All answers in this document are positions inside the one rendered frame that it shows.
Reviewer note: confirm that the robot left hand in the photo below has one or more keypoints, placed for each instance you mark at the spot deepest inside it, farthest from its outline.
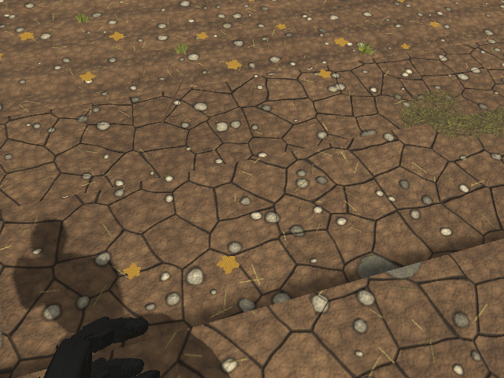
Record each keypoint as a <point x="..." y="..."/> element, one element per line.
<point x="73" y="358"/>

